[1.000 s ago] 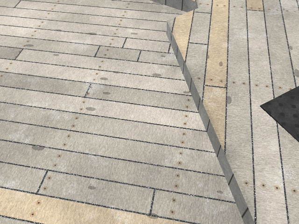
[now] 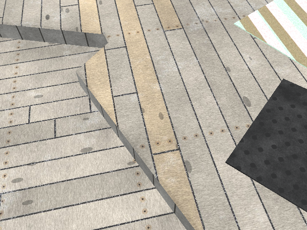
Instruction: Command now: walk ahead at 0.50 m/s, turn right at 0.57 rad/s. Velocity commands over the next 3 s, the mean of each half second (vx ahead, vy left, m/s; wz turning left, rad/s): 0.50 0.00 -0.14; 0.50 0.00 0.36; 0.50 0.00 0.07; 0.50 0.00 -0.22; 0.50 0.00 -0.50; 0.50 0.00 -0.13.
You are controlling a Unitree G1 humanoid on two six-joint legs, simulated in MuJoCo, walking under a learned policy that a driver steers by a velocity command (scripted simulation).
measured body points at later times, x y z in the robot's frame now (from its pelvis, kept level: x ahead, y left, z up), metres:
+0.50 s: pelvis +0.25 +0.03 +0.01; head +0.27 +0.05 +0.46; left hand +0.30 +0.30 -0.13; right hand +0.40 -0.23 -0.09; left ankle +0.33 +0.11 -0.72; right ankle +0.11 -0.07 -0.70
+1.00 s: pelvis +0.52 +0.06 +0.03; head +0.56 +0.08 +0.48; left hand +0.75 +0.27 -0.03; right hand +0.50 -0.20 -0.10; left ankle +0.33 +0.10 -0.71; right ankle +0.70 +0.00 -0.58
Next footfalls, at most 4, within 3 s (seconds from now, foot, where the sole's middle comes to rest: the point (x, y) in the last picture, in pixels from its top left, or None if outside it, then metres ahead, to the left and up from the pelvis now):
0.48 left None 0.37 0.11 -0.75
1.02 right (156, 149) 0.74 0.01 -0.63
1.64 left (85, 126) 0.97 0.36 -0.75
2.06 right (116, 65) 1.28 0.20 -0.63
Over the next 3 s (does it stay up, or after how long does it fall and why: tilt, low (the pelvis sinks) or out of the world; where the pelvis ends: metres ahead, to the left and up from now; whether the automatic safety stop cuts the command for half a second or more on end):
stays up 1.69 0.26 0.15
